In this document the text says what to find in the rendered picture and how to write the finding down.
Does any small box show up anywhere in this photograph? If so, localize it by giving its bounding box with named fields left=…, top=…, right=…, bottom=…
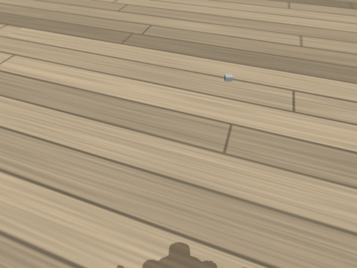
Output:
left=224, top=74, right=233, bottom=82

